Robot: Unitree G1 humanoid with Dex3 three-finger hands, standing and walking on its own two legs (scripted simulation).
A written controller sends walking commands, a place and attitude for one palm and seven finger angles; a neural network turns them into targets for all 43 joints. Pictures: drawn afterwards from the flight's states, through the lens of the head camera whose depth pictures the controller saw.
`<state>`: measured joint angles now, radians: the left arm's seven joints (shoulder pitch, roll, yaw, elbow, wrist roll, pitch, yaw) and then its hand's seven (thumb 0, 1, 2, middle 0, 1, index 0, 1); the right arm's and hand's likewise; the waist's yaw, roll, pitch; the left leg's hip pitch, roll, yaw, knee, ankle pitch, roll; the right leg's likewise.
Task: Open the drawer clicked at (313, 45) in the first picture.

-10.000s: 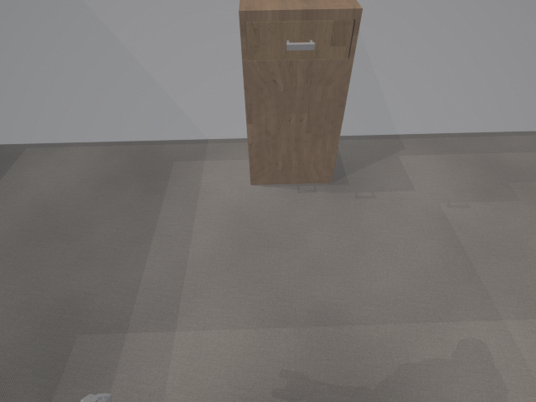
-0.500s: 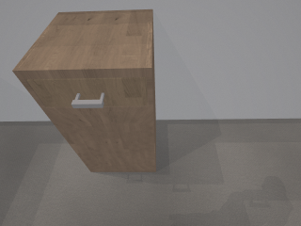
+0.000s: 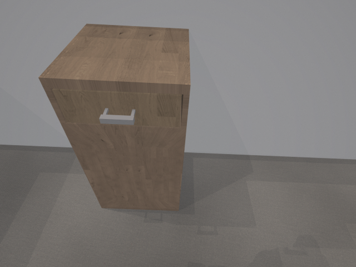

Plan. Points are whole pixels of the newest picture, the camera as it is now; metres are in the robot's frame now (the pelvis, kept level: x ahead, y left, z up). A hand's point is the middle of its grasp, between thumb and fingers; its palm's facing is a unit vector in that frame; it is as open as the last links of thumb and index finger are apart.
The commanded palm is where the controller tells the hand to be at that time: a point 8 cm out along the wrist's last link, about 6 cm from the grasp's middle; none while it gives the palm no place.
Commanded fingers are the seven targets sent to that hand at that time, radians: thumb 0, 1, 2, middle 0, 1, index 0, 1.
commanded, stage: come to a stop and stand still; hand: left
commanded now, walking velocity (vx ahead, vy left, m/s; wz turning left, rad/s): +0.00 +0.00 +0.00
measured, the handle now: (118, 115) +0.56 +0.23 +0.00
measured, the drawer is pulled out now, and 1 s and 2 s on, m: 0.00 0.00 0.00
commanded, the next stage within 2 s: look again from close up in 0.30 s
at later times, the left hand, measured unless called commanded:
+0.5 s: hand out of the picture -0.01 +0.21 -0.16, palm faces +0.00 -0.97 -0.23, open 7.4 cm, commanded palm none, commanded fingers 0.00 0.90 0.90 -0.20 -0.30 -0.20 -0.30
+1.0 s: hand out of the picture +0.00 +0.18 -0.17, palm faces +0.01 -0.99 -0.16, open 7.4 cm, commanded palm none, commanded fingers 0.00 0.90 0.90 -0.20 -0.30 -0.20 -0.30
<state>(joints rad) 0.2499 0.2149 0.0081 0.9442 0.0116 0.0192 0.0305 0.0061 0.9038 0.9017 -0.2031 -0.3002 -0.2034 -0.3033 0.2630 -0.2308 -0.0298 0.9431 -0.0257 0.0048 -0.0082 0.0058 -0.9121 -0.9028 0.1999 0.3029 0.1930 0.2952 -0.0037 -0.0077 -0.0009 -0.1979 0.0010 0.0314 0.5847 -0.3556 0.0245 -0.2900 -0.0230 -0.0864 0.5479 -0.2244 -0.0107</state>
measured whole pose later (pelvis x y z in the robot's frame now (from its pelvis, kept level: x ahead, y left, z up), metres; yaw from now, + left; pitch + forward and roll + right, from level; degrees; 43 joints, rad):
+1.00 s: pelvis +0.01 +0.03 +0.01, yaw -2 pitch -2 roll -1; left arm 0.34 0.11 -0.01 1.10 0.01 0.00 0.05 0.01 0.91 0.90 -0.20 -0.30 -0.20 -0.30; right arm 0.32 -0.12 0.00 1.14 -0.01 -0.01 -0.02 0.00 -0.91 -0.90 0.20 0.30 0.19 0.30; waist 0.00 0.00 0.01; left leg -0.11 -0.04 0.08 0.43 -0.30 0.06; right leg -0.22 -0.05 -0.04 0.42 -0.16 0.04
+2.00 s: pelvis +0.03 -0.01 -0.01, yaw -3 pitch +6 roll +1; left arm 0.30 0.39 -0.02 -0.06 1.00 -0.01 0.32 0.00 -0.03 0.51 -0.29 -0.89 -0.29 -0.90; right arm 0.15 -0.25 -0.03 0.63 -0.04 0.09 0.02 0.01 -0.91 -0.90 0.20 0.30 0.20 0.30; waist 0.08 0.06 -0.05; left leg -0.31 -0.01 0.04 0.59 -0.39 0.01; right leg -0.46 0.04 0.00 0.64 -0.30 -0.05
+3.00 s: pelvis +0.02 +0.02 +0.01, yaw -1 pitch +2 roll +0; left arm -0.12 0.49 -0.05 0.04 0.92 0.00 0.06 0.00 -0.49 0.30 -0.32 -1.20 -0.32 -1.20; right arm 0.16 -0.26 -0.02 0.65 0.01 0.12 0.01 0.01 -0.91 -0.90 0.20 0.30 0.19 0.30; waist 0.09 0.09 0.00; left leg -0.16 -0.06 0.01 0.41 -0.28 0.05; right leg -0.28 -0.01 -0.01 0.44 -0.19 -0.01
